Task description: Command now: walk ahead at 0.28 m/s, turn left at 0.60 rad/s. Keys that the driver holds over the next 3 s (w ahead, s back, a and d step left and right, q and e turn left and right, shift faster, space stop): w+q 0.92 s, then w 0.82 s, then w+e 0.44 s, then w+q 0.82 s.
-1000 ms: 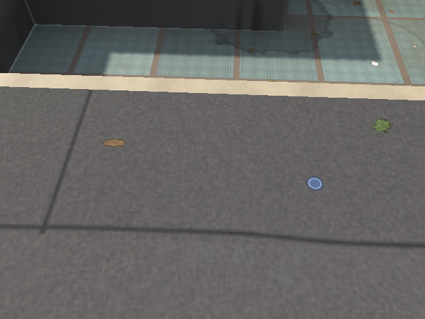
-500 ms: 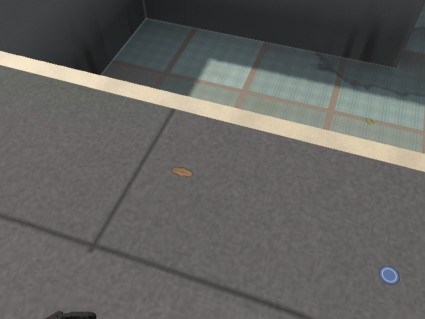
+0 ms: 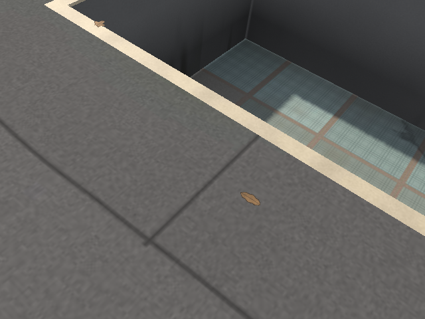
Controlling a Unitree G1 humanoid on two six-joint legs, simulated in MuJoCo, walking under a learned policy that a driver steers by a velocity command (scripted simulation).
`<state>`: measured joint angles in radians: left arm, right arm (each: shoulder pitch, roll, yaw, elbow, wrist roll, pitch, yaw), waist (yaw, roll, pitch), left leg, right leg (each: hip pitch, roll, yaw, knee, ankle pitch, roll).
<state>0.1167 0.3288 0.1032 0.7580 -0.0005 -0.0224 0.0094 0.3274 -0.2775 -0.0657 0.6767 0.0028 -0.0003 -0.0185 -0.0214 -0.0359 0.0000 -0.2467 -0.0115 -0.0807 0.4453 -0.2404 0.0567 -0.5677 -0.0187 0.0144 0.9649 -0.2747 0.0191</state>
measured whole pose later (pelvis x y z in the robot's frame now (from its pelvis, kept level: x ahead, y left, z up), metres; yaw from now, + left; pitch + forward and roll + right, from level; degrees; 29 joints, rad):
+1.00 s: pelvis +0.42 +0.14 +0.00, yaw +34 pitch +1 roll +0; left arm 0.12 0.32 0.04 0.70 0.01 -0.10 -0.01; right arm 0.31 -0.28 -0.06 0.65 0.00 -0.05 0.01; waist -0.03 -0.03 0.06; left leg -0.23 -0.13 -0.06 0.37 -0.16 0.11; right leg -0.64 -0.11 0.07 1.02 -0.23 0.04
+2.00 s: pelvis +0.89 +0.47 +0.00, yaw +33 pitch +1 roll +1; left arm 0.27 0.32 0.06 0.79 -0.03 -0.04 0.00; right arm 0.25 -0.26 -0.05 0.77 -0.01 -0.10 0.02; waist -0.01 -0.05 0.03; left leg -0.20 -0.03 0.11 0.36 -0.18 0.05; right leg -0.56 -0.09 0.06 1.12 -0.29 0.00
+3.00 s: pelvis +1.35 +0.76 -0.01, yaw +46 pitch +1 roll -1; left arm 0.17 0.28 0.07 0.79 -0.01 -0.11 0.01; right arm 0.23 -0.28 -0.09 0.80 0.02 -0.05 0.03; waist -0.02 -0.02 0.07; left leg -0.33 -0.09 0.00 0.50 -0.17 0.10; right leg -0.42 -0.06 0.03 1.18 -0.38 0.00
